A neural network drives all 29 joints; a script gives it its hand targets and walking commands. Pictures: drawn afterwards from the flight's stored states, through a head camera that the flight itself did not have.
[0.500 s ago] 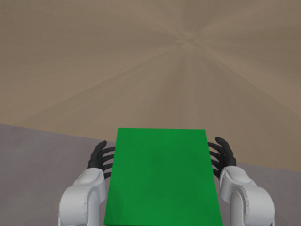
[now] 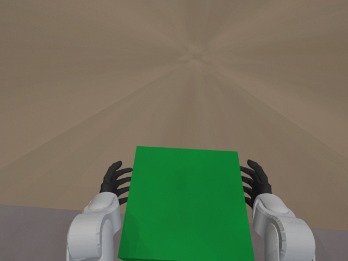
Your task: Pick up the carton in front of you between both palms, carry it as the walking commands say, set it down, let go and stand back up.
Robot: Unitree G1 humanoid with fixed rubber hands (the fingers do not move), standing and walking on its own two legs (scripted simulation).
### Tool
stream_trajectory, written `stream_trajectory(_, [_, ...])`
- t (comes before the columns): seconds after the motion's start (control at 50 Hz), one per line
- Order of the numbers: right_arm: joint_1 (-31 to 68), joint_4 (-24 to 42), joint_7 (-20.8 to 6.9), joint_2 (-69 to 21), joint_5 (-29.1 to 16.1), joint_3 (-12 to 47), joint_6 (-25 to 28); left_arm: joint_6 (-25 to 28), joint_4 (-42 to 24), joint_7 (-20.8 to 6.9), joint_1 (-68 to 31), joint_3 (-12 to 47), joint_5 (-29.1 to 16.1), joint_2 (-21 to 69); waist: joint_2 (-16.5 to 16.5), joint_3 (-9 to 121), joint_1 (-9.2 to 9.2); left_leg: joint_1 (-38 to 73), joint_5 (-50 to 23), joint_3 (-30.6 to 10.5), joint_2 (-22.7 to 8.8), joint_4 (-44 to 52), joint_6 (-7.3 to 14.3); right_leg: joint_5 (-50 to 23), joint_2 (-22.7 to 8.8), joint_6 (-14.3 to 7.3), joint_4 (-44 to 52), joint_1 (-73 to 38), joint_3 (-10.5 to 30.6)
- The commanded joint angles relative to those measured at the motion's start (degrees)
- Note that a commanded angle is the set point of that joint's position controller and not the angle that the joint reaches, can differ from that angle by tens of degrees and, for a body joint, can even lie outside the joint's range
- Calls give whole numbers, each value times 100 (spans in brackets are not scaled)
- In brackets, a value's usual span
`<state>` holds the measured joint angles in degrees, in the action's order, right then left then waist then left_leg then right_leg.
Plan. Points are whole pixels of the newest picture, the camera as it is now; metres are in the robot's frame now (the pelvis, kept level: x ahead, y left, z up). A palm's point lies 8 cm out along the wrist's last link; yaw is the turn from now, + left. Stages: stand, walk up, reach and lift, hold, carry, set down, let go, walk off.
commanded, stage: carry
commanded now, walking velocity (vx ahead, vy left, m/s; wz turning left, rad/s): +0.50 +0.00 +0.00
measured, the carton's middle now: (182, 214) +0.23 +0.00 -0.01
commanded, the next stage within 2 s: none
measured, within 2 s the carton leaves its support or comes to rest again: neither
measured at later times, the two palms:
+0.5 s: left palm (137, 67) +0.64 +0.13 +0.12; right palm (231, 64) +0.67 -0.17 +0.11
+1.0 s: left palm (147, 19) +1.00 +0.12 +0.13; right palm (217, 22) +0.98 -0.17 +0.13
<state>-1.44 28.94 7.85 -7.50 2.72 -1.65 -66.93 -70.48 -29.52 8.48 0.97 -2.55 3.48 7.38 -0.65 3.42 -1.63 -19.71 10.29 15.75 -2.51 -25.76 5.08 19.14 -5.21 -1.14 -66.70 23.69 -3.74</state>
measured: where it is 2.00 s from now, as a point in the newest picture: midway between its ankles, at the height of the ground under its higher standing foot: (178, 176)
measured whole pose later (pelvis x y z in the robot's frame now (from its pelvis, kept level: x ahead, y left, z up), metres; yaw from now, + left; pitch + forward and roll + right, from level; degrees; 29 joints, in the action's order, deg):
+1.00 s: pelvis +0.63 -0.01 +0.02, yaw +1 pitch +6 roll +0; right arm 32.5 18.5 15.1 -9.4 0.6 -13.6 -66.6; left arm -65.2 -17.7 12.1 -34.0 -17.2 3.0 8.9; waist 0.1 -8.2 -4.6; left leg -25.1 18.0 7.9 -0.1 -29.6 2.8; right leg 28.0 0.6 -1.8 -71.3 34.8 -0.3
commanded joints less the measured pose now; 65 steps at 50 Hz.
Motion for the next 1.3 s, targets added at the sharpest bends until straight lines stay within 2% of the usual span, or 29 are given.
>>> stream_trajectory(0.0, [2161, 617, -888, -5175, -1779, 3778, 81, 431, -665, -841, -2216, 3765, -1578, 5043, 576, 1528, 95, 1937, -425, -1843, -1562, 1545, 145, -513, -228, -14, 513, 940, 79])
stream_trajectory(0.14, [2035, 730, -840, -4318, -1719, 3594, 79, 433, -903, -635, -2271, 3752, -1487, 4434, 865, 804, 72, 2179, -1162, -922, -1184, 1674, 180, -1397, -77, 156, 2635, 1402, -542])
stream_trajectory(0.26, [3237, 519, -329, -3152, -1672, 3070, -80, 249, -806, -276, -3626, 3287, -1730, 3172, 1017, 395, -28, 2165, -1483, -606, -1164, 1221, 91, -1738, 124, -185, 3401, 774, -732])
stream_trajectory(0.3, [3821, 285, -132, -2802, -1656, 2917, -157, 189, -437, -119, -3945, 2933, -1695, 2741, 899, 806, 271, 1908, -2460, -249, -964, -9, -76, -1304, 499, -275, 3518, -484, -1081])
stream_trajectory(0.32, [4049, 148, -31, -2635, -1620, 2839, -195, 165, -152, -39, -4043, 2717, -1665, 2542, 465, 1236, 475, 1490, -2577, -130, -663, -1255, -219, -892, 711, -262, 3632, -1577, -1159])
stream_trajectory(0.34, [4360, 5, 78, -2454, -1574, 2737, -226, 141, 64, 48, -4182, 2502, -1604, 2337, -357, 1650, 686, 598, -1441, -203, -428, -2914, -369, -93, -242, -359, 3982, -2456, 230])
stream_trajectory(0.36, [4557, -31, 162, -2540, -1565, 2671, -269, 169, 80, 128, -4611, 2395, -1589, 2171, -2204, 2154, 539, -1294, 1373, -654, 484, -4575, -603, 510, -1690, -1239, 4953, -3734, 3315])
stream_trajectory(0.38, [4863, -134, 225, -2542, -1554, 2486, -254, 138, 247, 145, -4721, 2347, -1701, 2345, -1820, 2158, 497, -1826, 1863, -1435, 340, -5448, -426, 79, -1800, -1321, 5312, -3698, 3548])
stream_trajectory(0.4, [5226, -142, 256, -2738, -1618, 2412, -231, 161, 324, 129, -5005, 2332, -1786, 2589, -1373, 2164, 463, -2030, 1600, -1646, 96, -5756, -226, -687, -1608, -1259, 4970, -3525, 2985])
stream_trajectory(0.42, [5584, -228, 266, -2911, -1600, 2319, -176, 201, 423, 89, -5342, 2343, -1837, 2867, -433, 2106, 416, -2110, 1269, -1658, -83, -5634, -101, -1300, -1426, -1147, 4673, -3216, 2367])
stream_trajectory(0.44, [5748, -457, 257, -3132, -1558, 2253, -140, 255, 506, 52, -5755, 2377, -1868, 3100, -172, 2095, 387, -2063, 1025, -1665, -254, -5347, -75, -1746, -1374, -1101, 4586, -2928, 1957])
stream_trajectory(0.62, [6415, -1315, 212, -3625, -1353, 2149, 49, 437, 1186, -36, -6604, 2240, -1743, 3523, -496, 1938, 510, -3133, 289, -1133, -230, -3733, -256, -2772, -954, -1144, 4615, -3500, 693])
stream_trajectory(0.72, [6306, -1391, 149, -3739, -1303, 2116, -45, 346, 1286, -64, -6459, 2218, -1626, 3638, -645, 1452, 577, -2342, -178, -563, 125, -1697, -181, -4029, -545, -980, 4488, -3292, 35])
stream_trajectory(0.76, [6268, -1442, 126, -3717, -1262, 2096, -58, 336, 1295, -81, -6490, 2260, -1624, 3678, -892, 1610, 276, -1042, -339, -51, 679, -1036, -98, -6127, -418, -682, 3606, -2997, -425])
stream_trajectory(0.78, [6211, -1481, 114, -3747, -1247, 2106, -48, 336, 1298, -87, -6539, 2293, -1622, 3682, -803, 1989, -60, 51, -1010, 86, 773, -456, -47, -6350, -331, -434, 2684, -2774, -756])
stream_trajectory(0.8, [6232, -1434, 88, -3777, -1246, 2098, -29, 337, 1249, -87, -6635, 2318, -1589, 3714, -315, 2549, -328, 1609, -2318, -699, 230, -243, 149, -4777, -76, -103, 1508, -1885, -648])
stream_trajectory(0.82, [6424, -1333, 85, -3775, -1308, 2136, 14, 331, 1211, -99, -6644, 2302, -1665, 3865, 1109, 3543, -387, 3970, -4981, -2896, -1492, -950, 1069, -1339, 393, 138, -193, 26, -277])
stream_trajectory(0.84, [6351, -1251, 72, -3927, -1443, 2247, 43, 343, 1250, -104, -6499, 2291, -1691, 3906, 1881, 3781, -492, 4618, -5803, -3908, -1813, -527, 1547, 1383, 1163, 146, -1453, 1213, 116])
stream_trajectory(0.86, [6476, -931, 48, -3973, -1604, 2337, 76, 383, 1232, -79, -6458, 2244, -1636, 3992, 1581, 3657, -468, 4581, -5380, -3683, -1739, -561, 1504, 1331, 923, 4, -2016, 1756, 545])
stream_trajectory(0.92, [7315, -252, -147, -4424, -2070, 2811, 193, 502, 993, -96, -6711, 2235, -1540, 4371, 558, 2983, -318, 3712, -4130, -3052, -1503, -317, 908, 904, 449, -152, -1081, 2031, 654])
stream_trajectory(1.02, [7229, -148, -245, -4286, -2271, 2996, 119, 497, 823, -15, -6356, 2331, -1282, 4057, 697, 2895, -197, 2782, -3786, -1881, -1068, -285, 666, 625, 542, 78, 1587, 951, 145])
stream_trajectory(1.06, [6988, -383, -230, -4090, -2124, 2879, 14, 407, 860, -7, -6338, 2380, -1265, 3870, 1039, 2897, -141, 2376, -3551, -1485, -882, -475, 478, -8, 719, 86, 2422, 269, -158])
stream_trajectory(1.1, [6913, -675, -205, -3936, -1998, 2761, -101, 285, 998, -42, -6378, 2407, -1321, 3787, 882, 2886, 91, 1895, -2925, -1149, -717, -928, 209, -1355, 813, 32, 3694, -775, -369])
stream_trajectory(1.12, [6880, -846, -184, -3872, -1889, 2679, -160, 214, 1077, -78, -6460, 2412, -1360, 3759, 749, 2856, 189, 1309, -2320, -1132, -626, -1089, -9, -1976, 465, -88, 4008, -1534, -39])
stream_trajectory(1.14, [6888, -1014, -174, -3828, -1799, 2575, -250, 156, 1213, -99, -6597, 2391, -1380, 3700, -172, 3055, 226, 377, -573, -1110, -402, -1669, -430, -4848, -714, -560, 3421, -2638, 1205])
stream_trajectory(1.16, [6877, -1185, -175, -3819, -1747, 2495, -344, 101, 1388, -103, -6591, 2404, -1419, 3798, -863, 3279, 239, 29, 1317, -1263, -77, -1652, -517, -5847, -1112, -1044, 3330, -3149, 1785])
stream_trajectory(1.18, [6989, -1268, -185, -3901, -1708, 2443, -403, 43, 1426, -138, -6630, 2399, -1454, 3909, -1064, 3112, 299, -192, 1866, -1288, 56, -1530, -544, -5785, -1177, -1186, 3452, -3179, 1925])
stream_trajectory(1.22, [7173, -1604, -219, -4228, -1630, 2311, -473, -61, 1571, -254, -6942, 2424, -1575, 4224, -762, 2766, 343, -96, 1502, -1357, 93, -851, -546, -5696, -932, -976, 3419, -3041, 1547])
stream_trajectory(1.28, [7380, -1860, -229, -4465, -1492, 2116, -461, -84, 1702, -376, -7445, 2474, -1755, 4590, -324, 2721, 283, 1204, -537, -1363, -86, -216, -562, -4915, -413, -498, 3218, -2349, 832])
